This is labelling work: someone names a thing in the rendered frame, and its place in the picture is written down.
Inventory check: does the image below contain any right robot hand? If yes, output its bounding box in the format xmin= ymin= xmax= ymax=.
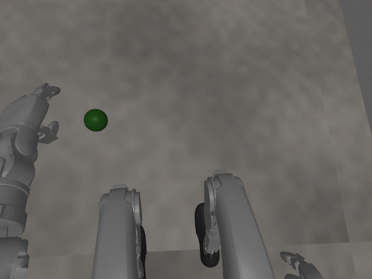
xmin=280 ymin=252 xmax=324 ymax=279

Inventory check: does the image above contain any right robot foot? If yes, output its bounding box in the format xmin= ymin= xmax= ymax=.
xmin=195 ymin=203 xmax=219 ymax=267

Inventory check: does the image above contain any left robot arm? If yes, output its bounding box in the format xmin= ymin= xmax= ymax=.
xmin=0 ymin=124 xmax=39 ymax=279

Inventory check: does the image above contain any ball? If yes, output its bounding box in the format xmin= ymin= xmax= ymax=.
xmin=84 ymin=109 xmax=108 ymax=131

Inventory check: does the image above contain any left robot hand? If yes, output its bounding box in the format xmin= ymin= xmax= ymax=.
xmin=0 ymin=83 xmax=60 ymax=144

